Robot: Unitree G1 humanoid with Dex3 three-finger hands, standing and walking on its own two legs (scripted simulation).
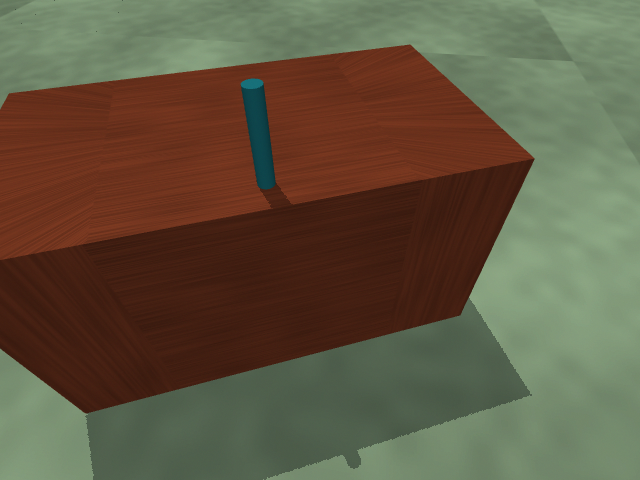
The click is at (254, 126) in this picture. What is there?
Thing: slim round
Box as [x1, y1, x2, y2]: [241, 79, 275, 188]
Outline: 247,79 241,83 241,88 257,184 261,188 270,188 274,185 275,181 263,83 259,79
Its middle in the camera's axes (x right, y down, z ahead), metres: -0.13 -0.21 +0.79
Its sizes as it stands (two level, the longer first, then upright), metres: 0.041 0.041 0.230
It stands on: a support 0.70 m high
